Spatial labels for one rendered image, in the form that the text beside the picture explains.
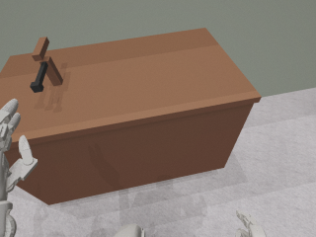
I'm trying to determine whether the counter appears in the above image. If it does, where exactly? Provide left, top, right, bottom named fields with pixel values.
left=0, top=28, right=262, bottom=205

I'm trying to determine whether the robot left forearm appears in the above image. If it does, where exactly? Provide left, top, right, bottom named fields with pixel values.
left=0, top=200, right=17, bottom=237

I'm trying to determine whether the left robot thigh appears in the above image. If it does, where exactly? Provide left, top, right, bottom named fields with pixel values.
left=113, top=224, right=146, bottom=237

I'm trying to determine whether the robot left hand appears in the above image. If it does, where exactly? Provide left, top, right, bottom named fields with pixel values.
left=0, top=99, right=38, bottom=201

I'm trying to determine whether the tap lever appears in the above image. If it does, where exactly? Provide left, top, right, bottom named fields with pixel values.
left=30, top=61, right=48, bottom=93

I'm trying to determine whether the robot right hand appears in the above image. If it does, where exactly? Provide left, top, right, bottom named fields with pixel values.
left=235, top=209, right=267, bottom=237

